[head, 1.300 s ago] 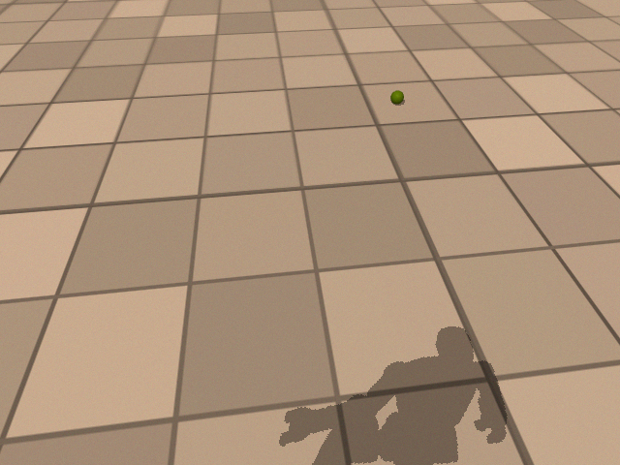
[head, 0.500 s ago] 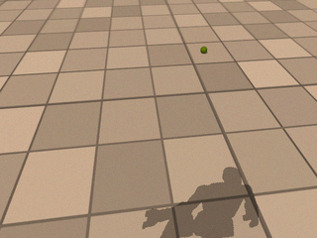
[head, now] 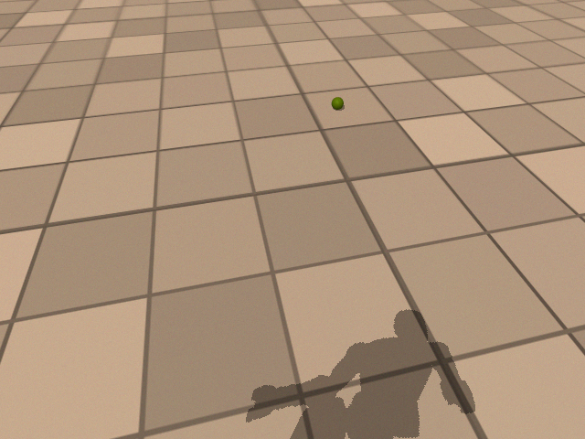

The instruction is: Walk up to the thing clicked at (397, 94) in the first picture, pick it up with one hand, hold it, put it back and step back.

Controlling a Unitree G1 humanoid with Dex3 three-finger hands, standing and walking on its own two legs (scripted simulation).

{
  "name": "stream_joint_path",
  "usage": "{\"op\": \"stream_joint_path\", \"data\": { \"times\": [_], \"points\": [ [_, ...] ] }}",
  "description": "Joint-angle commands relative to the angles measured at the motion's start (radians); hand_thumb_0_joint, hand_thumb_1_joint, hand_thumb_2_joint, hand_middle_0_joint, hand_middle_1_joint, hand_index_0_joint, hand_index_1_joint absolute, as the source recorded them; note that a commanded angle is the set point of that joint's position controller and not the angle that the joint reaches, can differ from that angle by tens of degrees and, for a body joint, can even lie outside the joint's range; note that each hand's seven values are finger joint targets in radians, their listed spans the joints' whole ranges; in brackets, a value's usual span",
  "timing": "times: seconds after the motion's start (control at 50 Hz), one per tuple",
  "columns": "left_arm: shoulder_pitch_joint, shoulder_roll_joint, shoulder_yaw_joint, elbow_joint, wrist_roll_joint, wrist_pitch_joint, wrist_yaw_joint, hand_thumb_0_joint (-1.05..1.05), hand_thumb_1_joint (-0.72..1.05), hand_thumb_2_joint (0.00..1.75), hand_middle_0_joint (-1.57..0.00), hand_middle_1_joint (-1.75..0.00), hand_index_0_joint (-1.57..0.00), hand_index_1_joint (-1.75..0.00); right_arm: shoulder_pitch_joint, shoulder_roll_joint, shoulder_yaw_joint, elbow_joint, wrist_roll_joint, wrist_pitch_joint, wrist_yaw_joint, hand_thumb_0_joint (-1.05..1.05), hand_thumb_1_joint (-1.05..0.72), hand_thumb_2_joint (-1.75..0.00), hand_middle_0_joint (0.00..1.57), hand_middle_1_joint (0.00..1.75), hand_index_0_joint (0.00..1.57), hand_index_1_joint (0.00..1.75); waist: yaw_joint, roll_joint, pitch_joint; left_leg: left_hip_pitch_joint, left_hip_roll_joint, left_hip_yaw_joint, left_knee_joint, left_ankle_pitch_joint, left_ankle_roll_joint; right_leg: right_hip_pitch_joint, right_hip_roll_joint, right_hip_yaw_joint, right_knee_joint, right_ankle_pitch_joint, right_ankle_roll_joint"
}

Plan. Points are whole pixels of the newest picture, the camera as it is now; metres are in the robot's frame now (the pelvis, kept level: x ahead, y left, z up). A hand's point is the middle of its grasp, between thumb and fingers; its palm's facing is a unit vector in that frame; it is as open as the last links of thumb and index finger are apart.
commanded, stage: walk up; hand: left
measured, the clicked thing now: (337, 103) +2.32 -0.33 -0.74
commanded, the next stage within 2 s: none
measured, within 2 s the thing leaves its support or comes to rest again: neither
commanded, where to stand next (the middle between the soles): +1.93 -0.49 m, yaw -15 degrees
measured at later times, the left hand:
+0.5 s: hand (211, 387) +0.26 +0.15 -0.15, palm faces -0.09 -0.93 -0.34, open 7.4 cm
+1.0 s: hand (272, 173) +0.79 +0.06 -0.12, palm faces -0.31 -0.87 -0.38, open 7.4 cm
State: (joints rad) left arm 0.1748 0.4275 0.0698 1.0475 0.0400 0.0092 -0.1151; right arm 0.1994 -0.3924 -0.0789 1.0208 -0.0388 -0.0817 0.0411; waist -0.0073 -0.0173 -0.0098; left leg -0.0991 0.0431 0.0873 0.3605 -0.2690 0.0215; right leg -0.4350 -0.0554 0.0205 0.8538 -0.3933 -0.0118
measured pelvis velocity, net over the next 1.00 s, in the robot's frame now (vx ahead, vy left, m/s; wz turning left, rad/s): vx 0.58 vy -0.18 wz -0.24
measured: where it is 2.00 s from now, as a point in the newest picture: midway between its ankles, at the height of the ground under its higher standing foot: (361, 236)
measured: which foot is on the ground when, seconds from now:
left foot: down 0.00-0.20, up 0.22-0.62, down 0.64-1.00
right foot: up 0.00-0.16, down 0.18-0.64, up 0.66-1.00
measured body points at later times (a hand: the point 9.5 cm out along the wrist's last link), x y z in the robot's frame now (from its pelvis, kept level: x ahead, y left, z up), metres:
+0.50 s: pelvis +0.24 -0.13 -0.01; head +0.25 -0.13 +0.44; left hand +0.26 +0.20 -0.12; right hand +0.34 -0.44 -0.11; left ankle +0.39 +0.01 -0.70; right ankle +0.15 -0.22 -0.74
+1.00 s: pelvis +0.58 -0.18 -0.01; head +0.58 -0.19 +0.44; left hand +0.80 +0.10 -0.09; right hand +0.51 -0.51 -0.13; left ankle +0.51 -0.02 -0.74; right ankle +0.71 -0.36 -0.72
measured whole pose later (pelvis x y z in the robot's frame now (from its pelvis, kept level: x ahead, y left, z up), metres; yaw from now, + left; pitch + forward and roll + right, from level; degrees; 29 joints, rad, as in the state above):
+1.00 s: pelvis +0.58 -0.18 -0.01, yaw -14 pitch -2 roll +2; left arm 0.14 0.47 0.05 0.87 0.00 -0.06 -0.12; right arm 0.35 -0.44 -0.07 0.93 0.00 -0.09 0.07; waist -0.06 -0.03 0.03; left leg 0.03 0.05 0.18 0.39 -0.37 -0.03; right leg -0.56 -0.10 0.00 0.64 -0.11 -0.01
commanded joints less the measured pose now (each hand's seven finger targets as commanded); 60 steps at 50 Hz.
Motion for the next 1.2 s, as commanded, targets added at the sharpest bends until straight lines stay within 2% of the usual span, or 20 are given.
{"op": "stream_joint_path", "data": {
  "times": [0.0, 0.1, 0.16, 0.18, 0.22, 0.24, 0.34, 0.52, 0.6, 0.62, 0.64, 0.66, 0.68, 0.76, 0.96, 1.04, 1.06, 1.08, 1.1, 1.18],
  "points": [
    [-0.078, 0.201, 0.059, -0.13, -0.017, -0.035, -0.033, 0.0, 0.9, 0.9, -0.2, -0.3, -0.2, -0.3, -0.159, -0.333, -0.091, -0.119, -0.01, -0.037, -0.01, 0.0, -0.9, -0.9, 0.2, 0.3, 0.2, 0.3, 0.039, 0.196, 0.06, -0.045, 0.281, -0.199, -0.283, -0.437, 0.147, -0.102, -0.093, 0.002, -0.011, 0.05, 0.021],
    [-0.076, 0.203, 0.068, -0.125, -0.016, -0.04, -0.034, 0.0, 0.9, 0.9, -0.2, -0.3, -0.2, -0.3, -0.161, -0.336, -0.088, -0.11, -0.013, -0.03, 0.005, 0.0, -0.9, -0.9, 0.2, 0.3, 0.2, 0.3, 0.042, 0.158, 0.088, -0.169, 0.227, -0.026, -0.17, -0.372, 0.117, 0.118, -0.059, -0.109, -0.174, 0.144, 0.025],
    [0.158, 0.24, 0.089, -0.046, -0.006, -0.057, -0.003, 0.0, 0.9, 0.9, -0.2, -0.3, -0.2, -0.3, -0.182, -0.295, -0.068, -0.109, -0.011, -0.009, 0.003, 0.0, -0.9, -0.9, 0.2, 0.3, 0.2, 0.3, 0.166, -0.065, 0.018, -0.323, 0.146, 0.074, 0.253, -0.307, 0.088, 0.439, 0.015, -0.157, -0.271, 0.143, 0.004],
    [0.32, 0.323, 0.12, -0.006, -0.002, -0.071, 0.024, 0.0, 0.9, 0.9, -0.2, -0.3, -0.2, -0.3, -0.155, -0.199, -0.032, -0.124, -0.011, -0.005, 0.008, 0.0, -0.9, -0.9, 0.2, 0.3, 0.2, 0.3, 0.246, -0.361, -0.04, -0.488, 0.027, 0.121, 0.657, -0.314, 0.052, 0.58, -0.02, -0.001, -0.396, -0.12, -0.026],
    [0.231, 0.435, 0.125, -0.08, -0.025, -0.086, 0.039, 0.0, 0.9, 0.9, -0.2, -0.3, -0.2, -0.3, -0.159, -0.248, -0.027, -0.179, 0.011, -0.008, 0.014, 0.0, -0.9, -0.9, 0.2, 0.3, 0.2, 0.3, 0.165, -0.293, 0.042, -0.699, -0.004, -0.072, 0.918, -0.269, -0.009, 0.465, -0.366, 0.783, -0.821, -0.58, -0.186],
    [0.143, 0.44, 0.125, -0.116, -0.037, -0.089, 0.042, 0.0, 0.9, 0.9, -0.2, -0.3, -0.2, -0.3, -0.186, -0.302, -0.039, -0.167, 0.013, -0.016, 0.013, 0.0, -0.9, -0.9, 0.2, 0.3, 0.2, 0.3, 0.134, -0.172, 0.085, -0.693, 0.067, -0.113, 0.921, -0.196, -0.012, 0.415, -0.384, 0.788, -0.818, -0.519, -0.23],
    [0.041, 0.282, 0.075, -0.151, -0.046, -0.125, 0.069, 0.0, 0.9, 0.9, -0.2, -0.3, -0.2, -0.3, -0.075, -0.265, -0.035, -0.119, 0.031, -0.004, 0.041, 0.0, -0.9, -0.9, 0.2, 0.3, 0.2, 0.3, 0.029, -0.091, 0.079, -0.496, 0.133, -0.151, 0.682, 0.011, 0.005, 0.296, -0.195, 0.257, -0.679, -0.032, -0.143],
    [0.117, 0.281, 0.059, -0.174, -0.041, -0.132, 0.055, 0.0, 0.9, 0.9, -0.2, -0.3, -0.2, -0.3, -0.287, -0.201, -0.036, -0.237, 0.023, -0.004, 0.064, 0.0, -0.9, -0.9, 0.2, 0.3, 0.2, 0.3, 0.087, -0.012, 0.088, -0.312, 0.059, -0.016, 0.202, 0.237, -0.035, 0.264, -0.132, 0.047, -0.688, 0.209, -0.158],
    [0.123, 0.267, 0.047, -0.183, -0.05, -0.112, 0.07, 0.0, 0.9, 0.9, -0.2, -0.3, -0.2, -0.3, 0.035, -0.231, -0.072, -0.149, 0.004, -0.006, 0.038, 0.0, -0.9, -0.9, 0.2, 0.3, 0.2, 0.3, -0.05, 0.075, -0.098, 0.095, -0.027, 0.05, 0.12, 0.171, 0.031, 0.267, -0.087, -0.045, -0.227, 0.611, -0.111],
    [0.163, 0.218, 0.026, -0.193, -0.05, -0.106, 0.077, 0.0, 0.9, 0.9, -0.2, -0.3, -0.2, -0.3, 0.21, -0.282, -0.097, -0.116, -0.019, -0.012, 0.025, 0.0, -0.9, -0.9, 0.2, 0.3, 0.2, 0.3, -0.127, 0.147, -0.204, 0.362, 0.032, -0.048, 0.139, 0.073, 0.091, 0.084, -0.049, -0.054, 0.054, 0.518, -0.073],
    [0.198, 0.134, -0.001, -0.21, -0.056, -0.104, 0.078, 0.0, 0.9, 0.9, -0.2, -0.3, -0.2, -0.3, 0.295, -0.341, -0.12, -0.119, -0.031, -0.017, 0.011, 0.0, -0.9, -0.9, 0.2, 0.3, 0.2, 0.3, -0.144, 0.325, -0.263, 0.55, 0.243, -0.376, 0.094, -0.131, 0.132, -0.168, 0.067, -0.026, 0.274, 0.032, -0.046],
    [0.245, 0.194, 0.007, -0.209, -0.068, -0.103, 0.088, 0.0, 0.9, 0.9, -0.2, -0.3, -0.2, -0.3, 0.258, -0.397, -0.131, -0.149, 0.002, -0.024, 0.006, 0.0, -0.9, -0.9, 0.2, 0.3, 0.2, 0.3, -0.115, 0.306, -0.314, 0.602, 0.417, -0.765, -0.048, -0.194, 0.238, -0.304, 0.149, 0.045, 0.405, -0.111, -0.05],
    [0.193, 0.249, 0.009, -0.193, -0.057, -0.109, 0.096, 0.0, 0.9, 0.9, -0.2, -0.3, -0.2, -0.3, 0.182, -0.39, -0.143, -0.165, 0.025, -0.021, 0.002, 0.0, -0.9, -0.9, 0.2, 0.3, 0.2, 0.3, -0.096, 0.23, -0.27, 0.509, 0.46, -0.775, -0.072, -0.214, 0.288, -0.33, 0.046, 0.117, 0.446, -0.056, -0.066],
    [0.102, 0.204, 0.013, -0.188, -0.072, -0.115, 0.066, 0.0, 0.9, 0.9, -0.2, -0.3, -0.2, -0.3, 0.064, -0.264, -0.069, -0.193, 0.037, -0.036, -0.005, 0.0, -0.9, -0.9, 0.2, 0.3, 0.2, 0.3, -0.027, 0.128, -0.015, 0.046, 0.252, -0.209, -0.085, 0.297, 0.157, -0.141, -0.024, 0.095, 0.288, 0.097, -0.03],
    [-0.064, 0.171, 0.029, -0.223, -0.041, -0.09, 0.004, 0.0, 0.9, 0.9, -0.2, -0.3, -0.2, -0.3, 0.021, -0.302, -0.057, -0.204, 0.037, -0.047, 0.012, 0.0, -0.9, -0.9, 0.2, 0.3, 0.2, 0.3, 0.002, 0.127, 0.08, -0.121, 0.217, -0.019, -0.131, 0.077, 0.141, 0.08, -0.034, -0.068, -0.257, 0.386, -0.009],
    [0.136, 0.234, 0.067, -0.154, -0.035, -0.09, 0.029, 0.0, 0.9, 0.9, -0.2, -0.3, -0.2, -0.3, 0.03, -0.28, -0.047, -0.196, 0.03, -0.033, 0.004, 0.0, -0.9, -0.9, 0.2, 0.3, 0.2, 0.3, 0.132, -0.042, -0.074, -0.172, 0.138, 0.061, 0.296, 0.313, 0.08, 0.452, 0.036, -0.112, -0.289, 0.288, -0.053],
    [0.272, 0.294, 0.097, -0.133, -0.03, -0.094, 0.047, 0.0, 0.9, 0.9, -0.2, -0.3, -0.2, -0.3, 0.122, -0.223, -0.026, -0.185, 0.027, -0.028, 0.006, 0.0, -0.9, -0.9, 0.2, 0.3, 0.2, 0.3, 0.181, -0.2, -0.167, -0.284, 0.059, 0.065, 0.595, 0.193, 0.05, 0.633, -0.011, 0.023, -0.343, 0.056, -0.057],
    [0.307, 0.383, 0.112, -0.143, -0.028, -0.103, 0.059, 0.0, 0.9, 0.9, -0.2, -0.3, -0.2, -0.3, 0.19, -0.157, -0.003, -0.203, 0.036, -0.025, 0.006, 0.0, -0.9, -0.9, 0.2, 0.3, 0.2, 0.3, 0.149, -0.384, -0.174, -0.465, -0.046, 0.032, 0.82, -0.225, 0.009, 0.702, -0.273, 0.476, -0.494, -0.071, -0.127],
    [0.241, 0.396, 0.109, -0.16, -0.051, -0.103, 0.063, 0.0, 0.9, 0.9, -0.2, -0.3, -0.2, -0.3, 0.172, -0.272, -0.029, -0.187, 0.041, -0.017, -0.003, 0.0, -0.9, -0.9, 0.2, 0.3, 0.2, 0.3, 0.134, -0.293, -0.168, -0.578, -0.033, -0.055, 0.922, -0.252, 0.003, 0.726, -0.358, 0.747, -0.604, -0.099, -0.22],
    [0.067, 0.277, 0.069, -0.2, -0.062, -0.122, 0.086, 0.0, 0.9, 0.9, -0.2, -0.3, -0.2, -0.3, 0.095, -0.235, -0.018, -0.155, 0.061, -0.006, 0.001, 0.0, -0.9, -0.9, 0.2, 0.3, 0.2, 0.3, 0.037, -0.081, 0.007, -0.465, 0.076, -0.163, 0.843, -0.002, 0.039, 0.347, -0.204, 0.28, -0.576, 0.261, -0.15]
  ]
}}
